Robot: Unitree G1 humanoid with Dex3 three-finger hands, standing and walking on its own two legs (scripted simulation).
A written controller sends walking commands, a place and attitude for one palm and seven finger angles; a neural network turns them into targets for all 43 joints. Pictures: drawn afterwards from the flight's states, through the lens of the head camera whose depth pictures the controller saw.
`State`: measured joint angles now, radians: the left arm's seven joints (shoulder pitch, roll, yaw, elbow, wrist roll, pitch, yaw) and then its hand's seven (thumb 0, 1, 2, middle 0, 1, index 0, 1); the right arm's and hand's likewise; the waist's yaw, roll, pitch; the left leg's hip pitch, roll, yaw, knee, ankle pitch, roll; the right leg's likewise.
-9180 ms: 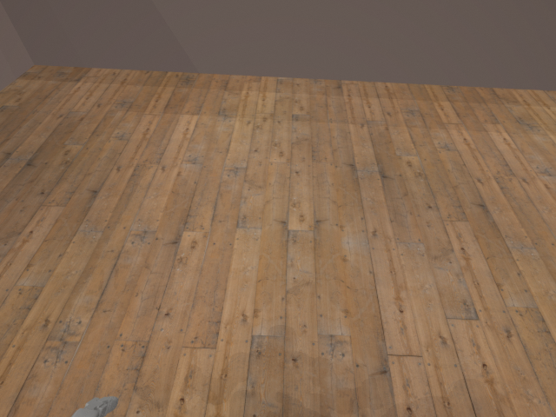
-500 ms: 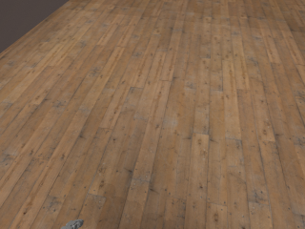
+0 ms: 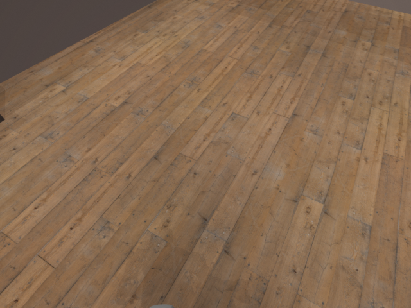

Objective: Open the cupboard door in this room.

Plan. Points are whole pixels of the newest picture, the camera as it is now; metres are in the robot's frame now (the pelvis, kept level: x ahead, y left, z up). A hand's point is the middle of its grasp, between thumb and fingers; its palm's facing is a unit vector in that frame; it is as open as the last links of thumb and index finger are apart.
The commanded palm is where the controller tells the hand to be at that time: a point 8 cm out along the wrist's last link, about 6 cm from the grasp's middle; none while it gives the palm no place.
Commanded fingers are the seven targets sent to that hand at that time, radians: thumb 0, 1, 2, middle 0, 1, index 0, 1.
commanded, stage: turn or walk to find it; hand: left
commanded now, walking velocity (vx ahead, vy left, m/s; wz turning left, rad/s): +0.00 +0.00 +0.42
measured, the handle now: out of the picture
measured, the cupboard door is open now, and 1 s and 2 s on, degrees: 0 0 0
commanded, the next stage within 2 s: stand and wait in 0.74 s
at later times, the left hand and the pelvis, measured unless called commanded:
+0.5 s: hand out of the picture +0.06 +0.22 -0.14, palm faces +0.18 -0.95 -0.26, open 7.3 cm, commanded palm none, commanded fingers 0.00 0.90 0.90 -0.20 -0.30 -0.20 -0.30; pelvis -0.01 +0.00 +0.01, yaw +11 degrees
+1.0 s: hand out of the picture -0.09 +0.14 -0.15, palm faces +0.41 -0.87 -0.25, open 7.3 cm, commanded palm none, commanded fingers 0.00 0.90 0.90 -0.20 -0.30 -0.20 -0.30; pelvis -0.03 -0.04 +0.01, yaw +22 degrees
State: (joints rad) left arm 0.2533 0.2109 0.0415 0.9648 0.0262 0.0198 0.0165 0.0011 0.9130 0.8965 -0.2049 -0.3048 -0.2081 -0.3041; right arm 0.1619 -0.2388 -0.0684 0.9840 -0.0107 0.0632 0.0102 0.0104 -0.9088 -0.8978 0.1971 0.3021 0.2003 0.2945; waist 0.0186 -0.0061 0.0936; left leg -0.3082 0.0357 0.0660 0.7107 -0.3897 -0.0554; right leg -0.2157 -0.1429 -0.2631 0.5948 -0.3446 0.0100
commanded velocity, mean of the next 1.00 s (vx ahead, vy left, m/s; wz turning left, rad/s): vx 0.00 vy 0.00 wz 0.30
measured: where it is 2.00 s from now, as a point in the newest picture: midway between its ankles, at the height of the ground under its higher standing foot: outside the picture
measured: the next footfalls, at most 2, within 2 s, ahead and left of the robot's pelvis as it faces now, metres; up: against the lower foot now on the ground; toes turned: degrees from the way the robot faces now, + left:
left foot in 0.02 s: +0.04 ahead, +0.12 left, +0.00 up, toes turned +6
right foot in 0.56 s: +0.04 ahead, -0.11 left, +0.00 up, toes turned +10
